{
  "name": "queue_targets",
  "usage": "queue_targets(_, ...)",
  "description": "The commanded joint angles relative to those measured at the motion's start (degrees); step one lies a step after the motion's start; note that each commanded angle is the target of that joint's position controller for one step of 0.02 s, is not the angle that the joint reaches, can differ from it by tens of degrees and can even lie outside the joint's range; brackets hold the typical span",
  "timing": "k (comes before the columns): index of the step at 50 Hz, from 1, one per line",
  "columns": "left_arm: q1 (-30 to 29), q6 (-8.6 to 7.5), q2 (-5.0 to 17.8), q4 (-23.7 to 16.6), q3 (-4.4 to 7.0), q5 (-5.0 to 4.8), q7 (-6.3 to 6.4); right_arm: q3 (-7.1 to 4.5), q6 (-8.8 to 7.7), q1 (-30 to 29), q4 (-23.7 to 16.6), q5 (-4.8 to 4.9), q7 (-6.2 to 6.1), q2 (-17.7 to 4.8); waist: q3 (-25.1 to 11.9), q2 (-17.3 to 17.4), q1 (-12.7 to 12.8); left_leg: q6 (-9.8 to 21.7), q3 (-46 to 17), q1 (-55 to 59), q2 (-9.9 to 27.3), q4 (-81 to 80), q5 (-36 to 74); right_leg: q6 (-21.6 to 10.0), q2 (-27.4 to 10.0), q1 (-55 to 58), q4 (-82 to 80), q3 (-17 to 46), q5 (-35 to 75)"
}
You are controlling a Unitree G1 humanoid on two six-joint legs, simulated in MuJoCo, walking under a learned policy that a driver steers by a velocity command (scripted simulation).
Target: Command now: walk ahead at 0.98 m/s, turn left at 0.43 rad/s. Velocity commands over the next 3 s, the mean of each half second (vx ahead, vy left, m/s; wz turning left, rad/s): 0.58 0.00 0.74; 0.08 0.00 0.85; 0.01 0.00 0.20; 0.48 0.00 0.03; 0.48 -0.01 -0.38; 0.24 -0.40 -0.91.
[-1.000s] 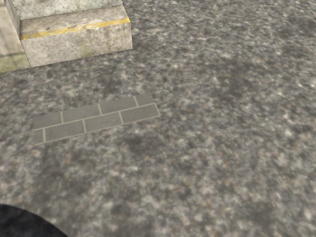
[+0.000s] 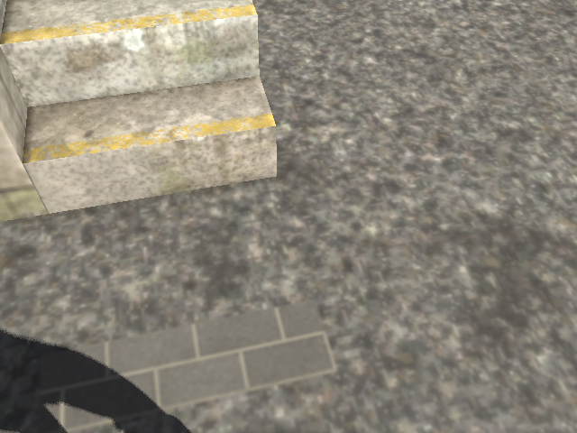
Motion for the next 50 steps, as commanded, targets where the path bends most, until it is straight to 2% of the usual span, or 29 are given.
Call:
queue_targets(1,3.5,-1.55,0.8,1.7,0.04,0.92,-0.52,-1.60,1.25,1.2,-5.4,0.29,0.31,-2.0,-3.5,-2.6,-1.8,0.3,-2.8,-17.7,8.2,3.3,5.9,-6.7,-17.0,14.3,-22.1,21.5,-9.7)
queue_targets(3,0.9,-1.40,0.9,2.9,-0.02,0.06,-0.68,-1.77,3.67,1.3,-5.6,0.99,-0.25,-0.2,1.5,-4.2,-3.4,-0.9,-1.5,-18.5,9.4,1.2,5.4,-4.2,-15.0,6.9,-23.9,10.5,-2.5)
queue_targets(5,0.9,-1.63,1.9,3.5,0.01,0.80,-0.24,-1.98,4.65,-3.0,-7.9,-0.03,-0.62,-0.7,5.2,-4.1,-3.1,-2.0,-0.3,-21.4,9.1,-2.3,11.6,-3.2,-13.0,3.1,-25.6,3.0,4.0)
queue_targets(7,-1.1,-1.57,1.8,2.9,-0.56,1.59,1.10,-2.51,4.39,-6.5,-10.1,-1.38,-0.71,-2.0,8.1,-3.5,-3.7,-3.2,2.9,-20.4,6.4,-11.1,20.5,-2.3,-8.9,0.1,-25.1,-4.5,17.5)
queue_targets(8,-1.0,-1.79,4.3,2.5,-0.32,1.50,1.96,-2.20,3.79,-8.1,-11.6,-2.18,-0.20,-1.1,8.6,-4.7,-4.0,-3.7,5.4,-17.9,6.3,-18.2,25.1,-2.6,-9.8,-0.9,-23.6,-6.3,24.0)
queue_targets(10,2.4,-1.71,6.7,2.1,-0.18,0.81,3.79,-2.23,2.57,-13.2,-13.2,-2.75,1.70,-1.5,7.1,-0.5,-0.8,-3.7,11.4,-14.1,3.2,-31.0,32.9,-0.8,-9.6,4.2,-20.5,-8.5,28.7)
queue_targets(12,4.6,-0.65,11.6,1.9,0.73,-0.22,5.23,-3.04,2.21,-14.1,-14.8,-2.73,3.42,-3.0,3.1,-2.0,-0.7,-2.8,14.3,-11.3,-0.4,-37.8,33.3,0.4,-11.9,14.3,-13.9,-8.1,39.6)
queue_targets(13,4.0,0.40,13.2,1.1,1.22,-0.71,5.73,-3.94,2.39,-11.0,-14.8,-2.67,3.97,-4.9,0.1,-4.6,-2.2,-2.0,15.7,-8.9,-2.8,-38.5,29.2,0.9,-12.9,19.2,-8.6,-8.1,48.6)
queue_targets(15,-0.2,2.67,14.8,-1.1,2.13,-1.02,5.76,-7.07,3.39,5.2,-12.3,-2.26,3.95,-11.8,-8.3,-6.7,-10.6,1.2,15.1,7.3,-6.3,-38.2,21.7,1.4,-14.5,19.4,11.8,-6.3,56.8)
queue_targets(16,-1.8,2.72,12.8,-1.7,1.90,-1.60,4.87,-8.47,4.03,12.2,-10.6,-1.74,2.57,-14.6,-10.2,-2.8,-14.0,2.9,11.1,17.2,-5.7,-45.0,27.0,4.3,-10.4,14.0,29.5,-6.4,41.6)
queue_targets(17,1.8,1.57,1.9,-4.4,-0.62,0.38,3.11,-8.46,4.40,5.3,-11.5,-2.52,1.50,-17.4,-4.4,20.7,-4.0,6.4,-4.6,21.4,1.1,-44.7,56.3,6.7,2.0,-3.4,52.1,-3.6,-23.8)
queue_targets(18,15.1,0.16,1.3,-5.9,-1.71,-0.49,2.05,-7.38,2.89,0.4,-16.5,-6.74,1.54,-17.8,-21.1,21.0,3.2,20.1,-37.4,34.2,14.9,-50.8,54.2,7.1,6.7,-14.7,66.9,12.2,-28.7)
queue_targets(19,11.0,-0.43,8.0,-6.5,-0.68,-0.44,1.69,-7.98,3.19,-2.3,-20.2,-5.91,2.08,-16.4,-27.6,8.5,-0.9,19.6,-41.1,34.6,15.2,-56.6,36.5,4.6,4.0,-13.7,65.8,17.8,-24.4)
queue_targets(20,4.0,-0.08,9.1,-9.0,-0.15,-0.52,1.98,-7.54,3.15,-4.6,-21.0,-3.79,2.20,-14.2,-19.6,-1.9,-0.5,16.6,-36.4,27.1,12.5,-58.8,22.5,3.5,2.2,-16.8,58.8,17.3,-19.6)
queue_targets(21,0.6,0.93,8.6,-9.4,-0.01,0.34,2.92,-6.93,3.16,-7.2,-21.2,-1.84,1.89,-12.1,-14.7,-8.7,1.2,13.2,-33.1,19.4,10.0,-60.2,14.9,3.8,-0.4,-16.2,53.2,17.0,-16.5)
queue_targets(24,-1.1,4.00,9.0,-10.8,0.87,0.57,3.59,-6.79,4.41,-11.1,-23.3,-2.50,0.24,-10.5,-8.6,-4.8,3.6,8.6,-23.7,5.2,3.7,-61.4,22.4,5.4,-2.3,-10.2,41.4,16.9,-13.4)
queue_targets(27,-4.1,4.58,6.2,-11.8,0.61,1.25,4.23,-7.50,5.85,-7.8,-23.1,-1.88,-1.87,-12.2,-9.8,-3.4,1.9,7.5,-19.1,4.6,1.2,-58.1,35.1,7.8,-0.8,-11.2,34.8,16.0,-10.0)
queue_targets(30,-6.8,5.28,6.8,-12.7,1.11,0.31,4.85,-7.63,7.94,-7.8,-24.2,-1.32,-3.54,-12.9,-11.0,0.4,0.8,4.6,-20.7,7.3,0.2,-57.3,26.7,9.1,0.5,-14.8,30.8,17.1,-5.4)
queue_targets(33,-9.7,5.12,7.3,-13.9,1.55,-0.08,5.19,-7.47,9.23,-8.1,-24.7,-1.26,-4.42,-13.0,-8.7,3.8,-0.1,2.9,-23.4,8.0,-1.2,-57.9,13.2,9.3,1.4,-16.3,24.4,18.2,-2.9)
queue_targets(36,-11.8,4.14,7.6,-14.3,1.90,-0.23,4.86,-7.68,9.64,-8.8,-25.3,-1.67,-4.50,-13.2,-6.8,6.7,-1.2,2.8,-25.8,9.7,-1.9,-57.3,8.4,9.0,2.0,-15.5,17.0,18.9,-1.7)
queue_targets(37,-12.1,3.72,8.4,-14.1,2.33,0.25,4.68,-8.00,9.84,-8.8,-25.5,-2.33,-4.27,-14.1,-6.7,7.4,-1.4,2.6,-26.7,10.2,-2.0,-56.9,9.5,8.9,2.3,-14.2,15.7,18.8,-1.8)
queue_targets(41,-12.1,2.36,9.4,-13.6,2.77,0.06,3.52,-8.07,10.08,-9.7,-26.5,-2.16,-3.75,-14.2,-6.6,7.9,-2.0,3.0,-30.7,11.4,-1.5,-52.8,19.3,8.1,3.3,-8.4,7.1,19.2,-3.2)
queue_targets(44,-8.8,2.03,10.2,-11.8,3.04,0.47,2.69,-7.17,10.39,-12.5,-27.6,-2.52,-3.52,-13.4,-8.2,7.5,-1.0,2.0,-31.4,10.6,-1.5,-49.4,26.8,7.5,2.4,1.9,-2.7,17.3,-1.5)
queue_targets(45,-7.4,2.04,10.0,-11.1,3.19,0.37,2.53,-6.77,10.49,-13.0,-27.5,-2.19,-3.47,-12.8,-8.2,6.3,-0.2,0.9,-30.8,8.5,-3.0,-47.5,22.9,6.9,1.4,7.5,-8.4,16.3,4.4)
queue_targets(46,-7.5,2.31,10.4,-11.1,3.24,0.57,2.64,-5.99,10.46,-10.5,-26.7,-1.86,-3.14,-10.9,-8.9,0.9,-0.9,-1.3,-27.4,5.0,-6.4,-41.9,7.6,4.6,-3.0,14.0,-13.0,18.0,12.0)
queue_targets(47,-9.3,3.16,13.2,-13.1,3.33,1.33,3.10,-4.93,10.18,-5.2,-25.6,-2.86,-2.60,-8.1,-11.2,-10.8,-3.7,-4.4,-19.4,-2.1,-12.0,-31.0,-15.6,-1.5,-15.2,22.1,-10.5,28.2,27.7)
queue_targets(48,-5.8,3.82,14.8,-13.0,3.61,3.01,3.13,-6.20,9.51,-5.5,-26.6,-2.16,-2.35,-13.1,-9.5,-17.7,-2.3,-7.7,-11.3,-9.7,-16.4,-19.4,-27.5,-12.1,-23.4,20.7,-10.8,38.5,38.3)
queue_targets(49,-4.0,3.81,14.1,-12.8,3.75,2.08,3.35,-7.32,8.74,-6.2,-26.2,-2.80,-2.21,-17.8,-9.2,-14.2,-1.4,-10.6,-9.6,-12.6,-12.4,-10.4,-22.1,-15.2,-26.0,18.2,-11.5,43.1,32.8)
queue_targets(50,-5.3,4.13,11.6,-13.4,2.96,1.42,3.68,-7.78,9.02,-7.8,-24.6,-2.62,-2.37,-19.3,-7.5,-8.7,-0.4,-11.6,-8.6,-12.9,-10.5,-6.7,-16.9,-12.8,-21.8,16.8,-10.4,36.3,26.2)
